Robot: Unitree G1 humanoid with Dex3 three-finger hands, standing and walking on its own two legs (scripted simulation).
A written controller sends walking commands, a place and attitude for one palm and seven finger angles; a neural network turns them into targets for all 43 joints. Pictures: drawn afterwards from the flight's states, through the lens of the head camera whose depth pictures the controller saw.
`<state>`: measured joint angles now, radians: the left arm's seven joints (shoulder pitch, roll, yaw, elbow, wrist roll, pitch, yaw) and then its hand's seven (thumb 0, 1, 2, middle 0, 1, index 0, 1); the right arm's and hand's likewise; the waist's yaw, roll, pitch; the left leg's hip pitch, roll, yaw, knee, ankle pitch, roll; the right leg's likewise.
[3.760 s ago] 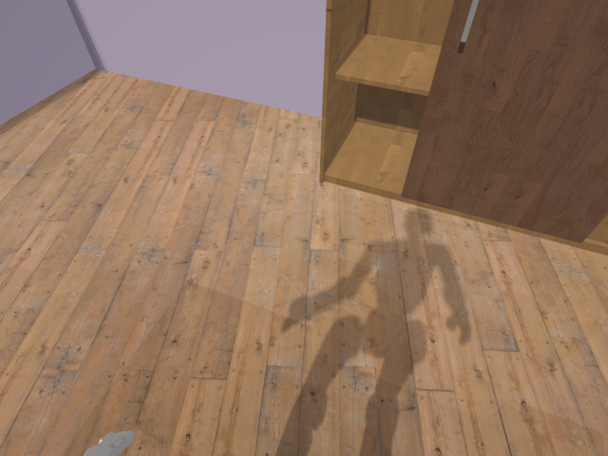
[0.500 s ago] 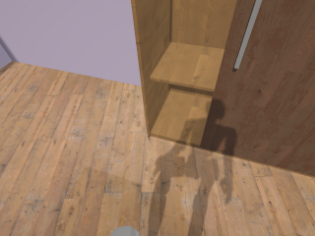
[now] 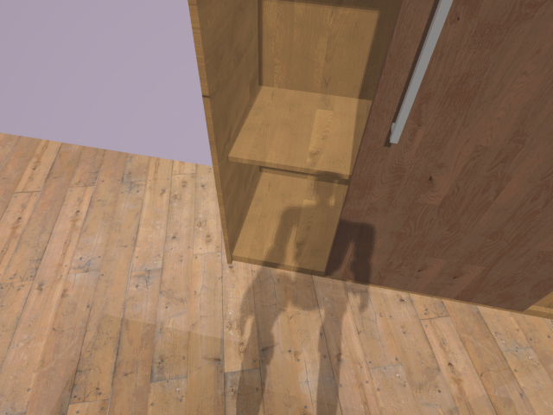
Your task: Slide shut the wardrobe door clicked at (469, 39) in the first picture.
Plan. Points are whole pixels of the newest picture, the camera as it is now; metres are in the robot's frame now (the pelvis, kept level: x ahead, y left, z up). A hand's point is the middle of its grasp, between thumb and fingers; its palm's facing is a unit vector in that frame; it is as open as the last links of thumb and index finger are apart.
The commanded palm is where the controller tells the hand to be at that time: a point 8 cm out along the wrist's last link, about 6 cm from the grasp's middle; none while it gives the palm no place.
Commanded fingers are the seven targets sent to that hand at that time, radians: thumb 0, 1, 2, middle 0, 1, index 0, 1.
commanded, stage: turn to face it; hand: right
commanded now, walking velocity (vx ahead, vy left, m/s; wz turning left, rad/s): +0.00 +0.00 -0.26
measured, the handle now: (418, 67) +0.71 -0.21 +0.17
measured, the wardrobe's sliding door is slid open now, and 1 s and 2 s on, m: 0.39 0.39 0.39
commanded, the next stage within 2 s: take the last steps up to it in 0.04 s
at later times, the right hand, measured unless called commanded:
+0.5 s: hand out of the picture +0.03 -0.23 -0.17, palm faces +0.10 +0.98 -0.19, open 7.4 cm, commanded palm none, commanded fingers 0.00 -0.90 -0.90 0.20 0.30 0.20 0.30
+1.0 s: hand out of the picture +0.11 -0.14 -0.16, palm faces +0.19 +0.97 -0.15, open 7.3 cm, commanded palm none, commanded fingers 0.00 -0.90 -0.90 0.20 0.30 0.20 0.30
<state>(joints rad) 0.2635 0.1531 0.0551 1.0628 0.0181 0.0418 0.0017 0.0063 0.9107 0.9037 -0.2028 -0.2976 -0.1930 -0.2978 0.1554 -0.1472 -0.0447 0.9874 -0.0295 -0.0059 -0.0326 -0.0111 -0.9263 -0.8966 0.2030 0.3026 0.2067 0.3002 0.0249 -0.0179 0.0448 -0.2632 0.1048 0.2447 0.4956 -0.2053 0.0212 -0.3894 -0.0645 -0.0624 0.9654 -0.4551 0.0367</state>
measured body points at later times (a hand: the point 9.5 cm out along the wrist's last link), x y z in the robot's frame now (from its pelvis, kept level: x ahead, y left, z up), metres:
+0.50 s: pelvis +0.04 -0.04 +0.01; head +0.04 -0.04 +0.46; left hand +0.05 +0.19 -0.14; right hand +0.03 -0.28 -0.15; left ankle +0.06 +0.10 -0.69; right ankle +0.00 -0.12 -0.74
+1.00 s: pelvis +0.17 +0.01 +0.01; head +0.18 +0.02 +0.46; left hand +0.24 +0.23 -0.15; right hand +0.10 -0.19 -0.15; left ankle +0.14 +0.09 -0.74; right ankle +0.21 -0.14 -0.68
